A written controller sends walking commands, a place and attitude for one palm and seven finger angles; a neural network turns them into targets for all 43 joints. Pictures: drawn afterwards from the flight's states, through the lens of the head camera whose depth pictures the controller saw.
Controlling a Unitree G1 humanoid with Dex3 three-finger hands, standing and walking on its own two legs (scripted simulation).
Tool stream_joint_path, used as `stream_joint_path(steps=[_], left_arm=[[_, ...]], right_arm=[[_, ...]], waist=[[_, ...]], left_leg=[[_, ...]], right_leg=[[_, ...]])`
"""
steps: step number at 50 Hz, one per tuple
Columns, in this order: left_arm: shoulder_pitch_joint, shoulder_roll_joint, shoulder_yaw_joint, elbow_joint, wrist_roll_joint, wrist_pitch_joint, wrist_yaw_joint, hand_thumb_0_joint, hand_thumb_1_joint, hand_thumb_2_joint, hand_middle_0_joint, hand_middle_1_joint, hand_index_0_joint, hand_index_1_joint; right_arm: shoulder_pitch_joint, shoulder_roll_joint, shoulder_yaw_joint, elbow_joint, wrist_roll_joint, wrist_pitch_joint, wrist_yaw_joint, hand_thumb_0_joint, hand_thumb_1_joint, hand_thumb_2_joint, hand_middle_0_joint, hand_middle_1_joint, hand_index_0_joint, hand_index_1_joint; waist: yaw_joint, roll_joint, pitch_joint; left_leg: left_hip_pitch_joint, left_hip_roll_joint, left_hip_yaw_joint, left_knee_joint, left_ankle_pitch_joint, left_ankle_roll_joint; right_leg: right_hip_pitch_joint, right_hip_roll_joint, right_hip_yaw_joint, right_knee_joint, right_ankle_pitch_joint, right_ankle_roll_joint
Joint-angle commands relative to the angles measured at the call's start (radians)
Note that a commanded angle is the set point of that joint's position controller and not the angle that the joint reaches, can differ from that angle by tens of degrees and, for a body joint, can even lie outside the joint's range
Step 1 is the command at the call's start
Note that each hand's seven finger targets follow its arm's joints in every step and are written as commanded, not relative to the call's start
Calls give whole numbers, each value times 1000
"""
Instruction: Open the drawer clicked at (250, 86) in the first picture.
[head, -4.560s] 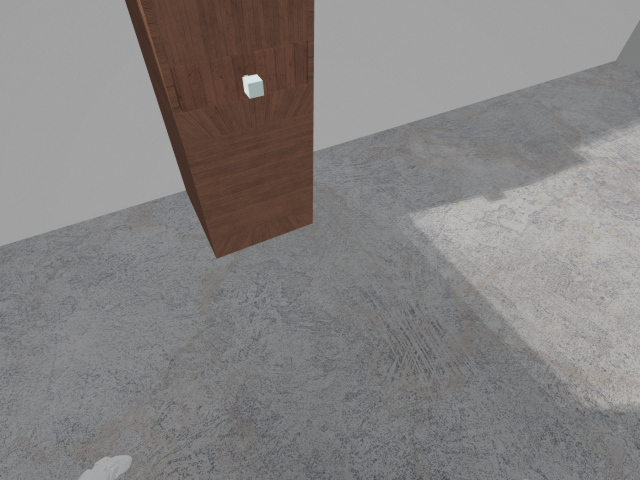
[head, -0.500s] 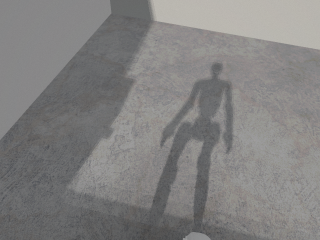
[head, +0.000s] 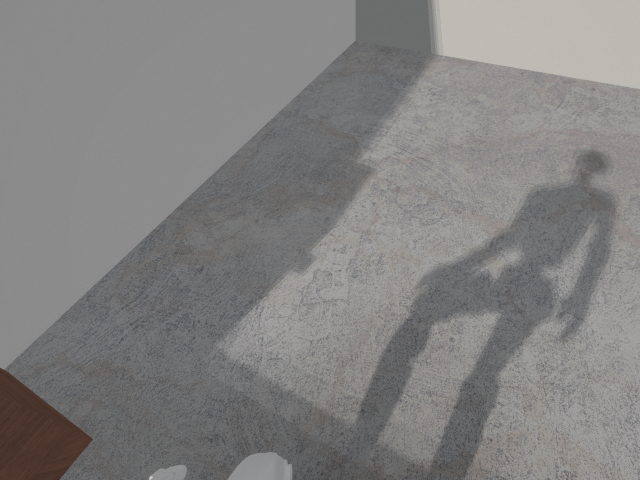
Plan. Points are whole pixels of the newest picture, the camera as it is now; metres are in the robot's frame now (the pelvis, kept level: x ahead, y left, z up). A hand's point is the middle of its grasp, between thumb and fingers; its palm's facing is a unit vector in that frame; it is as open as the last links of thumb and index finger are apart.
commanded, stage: turn to face it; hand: left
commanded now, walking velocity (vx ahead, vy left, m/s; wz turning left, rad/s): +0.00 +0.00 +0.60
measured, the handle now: out of the picture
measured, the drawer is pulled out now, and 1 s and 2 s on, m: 0.00 0.00 0.00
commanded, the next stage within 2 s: take the last steps up to it in 1.80 s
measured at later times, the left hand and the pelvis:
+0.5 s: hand out of the picture -0.02 +0.30 -0.18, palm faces +0.33 -0.91 -0.23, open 7.3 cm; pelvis -0.01 +0.07 +0.00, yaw +17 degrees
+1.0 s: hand out of the picture +0.01 +0.24 -0.13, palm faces +0.52 -0.80 -0.29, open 7.3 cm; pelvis +0.00 +0.01 +0.00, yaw +35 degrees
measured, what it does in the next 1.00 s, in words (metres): steps on the spot, turning left: left foot, then right foot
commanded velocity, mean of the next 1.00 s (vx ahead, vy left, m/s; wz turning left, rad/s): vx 0.00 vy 0.00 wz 0.60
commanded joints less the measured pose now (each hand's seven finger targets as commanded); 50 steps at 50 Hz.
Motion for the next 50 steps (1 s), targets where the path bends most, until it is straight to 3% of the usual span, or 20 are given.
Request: stream_joint_path(steps=[1,8,11,12,13,14,15,17,18,21,33,37,40,41,42,43,44,45,47,50], left_arm=[[77,204,56,-46,9,-20,14,0,900,900,-200,-300,-200,-300],[117,262,76,-32,19,-6,10,0,900,900,-200,-300,-200,-300],[97,274,83,-29,8,-2,2,0,900,900,-200,-300,-200,-300],[84,255,80,-39,1,-1,-1,0,900,900,-200,-300,-200,-300],[62,183,65,-87,-8,-1,-12,0,900,900,-200,-300,-200,-300],[10,182,55,-110,2,14,-4,0,900,900,-200,-300,-200,-300],[-12,191,60,-98,7,25,3,0,900,900,-200,-300,-200,-300],[-33,197,70,-75,4,25,-7,0,900,900,-200,-300,-200,-300],[-4,195,72,-59,5,27,-12,0,900,900,-200,-300,-200,-300],[28,188,71,-43,6,28,-15,0,900,900,-200,-300,-200,-300],[-140,169,61,-119,-2,20,-1,0,900,900,-200,-300,-200,-300],[-120,160,54,-126,-11,12,4,0,900,900,-200,-300,-200,-300],[-33,169,59,-109,-17,4,10,0,900,900,-200,-300,-200,-300],[0,191,64,-101,-15,-4,12,0,900,900,-200,-300,-200,-300],[16,264,76,-103,-2,-15,20,0,900,900,-200,-300,-200,-300],[14,316,82,-110,7,-13,22,0,900,900,-200,-300,-200,-300],[3,300,72,-121,2,-6,22,0,900,900,-200,-300,-200,-300],[-66,243,65,-131,0,-12,23,0,900,900,-200,-300,-200,-300],[-131,201,50,-139,-4,-11,18,0,900,900,-200,-300,-200,-300],[-69,191,46,-118,0,-21,14,0,900,900,-200,-300,-200,-300]], right_arm=[[-91,-54,-3,-92,2,-14,-1,0,-900,-900,200,300,200,300],[-179,-42,22,-130,12,-35,3,0,-900,-900,200,300,200,300],[-88,-82,13,-119,8,-48,-2,0,-900,-900,200,300,200,300],[-1,-146,-4,-101,5,-60,-3,0,-900,-900,200,300,200,300],[69,-273,-36,-93,4,-70,-12,0,-900,-900,200,300,200,300],[117,-297,-39,-63,20,-60,-16,0,-900,-900,200,300,200,300],[88,-254,-30,-57,16,-60,-24,0,-900,-900,200,300,200,300],[-37,-199,-12,-99,10,-64,-38,0,-900,-900,200,300,200,300],[-83,-185,-4,-115,7,-66,-37,0,-900,-900,200,300,200,300],[-78,-177,-1,-117,11,-75,-37,0,-900,-900,200,300,200,300],[42,-171,-19,-87,1,-69,-37,0,-900,-900,200,300,200,300],[31,-173,-24,-89,0,-63,-38,0,-900,-900,200,300,200,300],[-7,-163,-28,-97,6,-59,-34,0,-900,-900,200,300,200,300],[-5,-143,-25,-99,14,-59,-31,0,-900,-900,200,300,200,300],[24,-83,-18,-103,24,-60,-24,0,-900,-900,200,300,200,300],[29,-62,-15,-123,17,-58,-27,0,-900,-900,200,300,200,300],[18,-105,-26,-119,4,-49,-27,0,-900,-900,200,300,200,300],[35,-99,-27,-94,-1,-35,-20,0,-900,-900,200,300,200,300],[63,-92,-26,-58,1,-23,-7,0,-900,-900,200,300,200,300],[48,-73,-17,-56,3,-15,2,0,-900,-900,200,300,200,300]], waist=[[58,-234,-11],[97,-273,-73],[41,-225,-139],[-10,-84,-204],[-52,259,-236],[-62,218,-247],[-51,174,-207],[-12,159,-108],[15,143,-85],[30,79,-94],[-13,93,-103],[1,119,-126],[46,103,-157],[63,40,-172],[66,-173,-191],[68,-344,-163],[60,-228,-132],[20,-224,-87],[-15,-190,-25],[4,-205,-17]], left_leg=[[-77,28,33,-51,-31,-9],[109,12,123,-415,-83,29],[305,-7,149,-653,100,55],[517,70,49,-768,307,89],[719,366,-329,-763,774,229],[686,434,-338,-736,986,317],[613,387,-258,-749,863,306],[471,288,-225,-780,673,268],[430,254,-195,-795,623,248],[430,205,-177,-808,616,232],[457,194,-404,-793,578,280],[401,172,-456,-754,649,273],[298,115,-454,-706,550,220],[215,73,-419,-662,422,173],[22,-7,-302,-511,128,104],[-100,-124,-94,-283,-227,37],[-47,-74,-110,-103,-226,45],[-42,-46,-124,-22,-153,40],[-33,-12,-73,63,-49,24],[-45,4,-28,79,15,4]], right_leg=[[96,-252,115,-118,559,-82],[133,-290,59,-22,655,-81],[84,-273,-18,124,621,-21],[-58,-242,-42,328,492,28],[-405,-79,-46,566,-234,117],[-453,-61,68,663,-374,118],[-442,-84,110,694,-322,112],[-439,-78,141,714,-187,120],[-416,-71,141,711,-139,122],[-391,-45,139,673,-66,134],[-363,13,187,435,-123,137],[-229,55,184,270,-126,115],[-31,69,173,27,30,99],[94,32,188,-113,130,92],[276,-175,368,-208,143,36],[238,-413,565,-211,254,-80],[80,-423,503,-206,255,-131],[18,-343,409,-224,225,-111],[-40,-251,278,-199,233,-72],[-4,-223,165,-175,322,-64]])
